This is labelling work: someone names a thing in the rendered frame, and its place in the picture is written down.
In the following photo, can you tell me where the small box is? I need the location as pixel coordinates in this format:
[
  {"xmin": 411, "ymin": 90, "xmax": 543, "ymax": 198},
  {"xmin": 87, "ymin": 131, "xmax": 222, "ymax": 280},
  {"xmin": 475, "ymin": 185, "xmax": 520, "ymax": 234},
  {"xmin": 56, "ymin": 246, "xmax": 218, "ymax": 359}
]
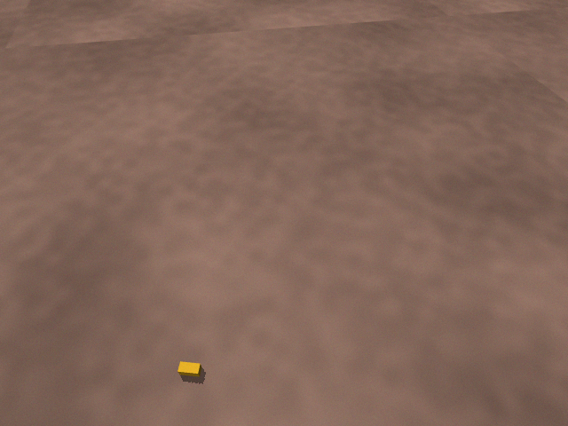
[{"xmin": 178, "ymin": 361, "xmax": 201, "ymax": 377}]

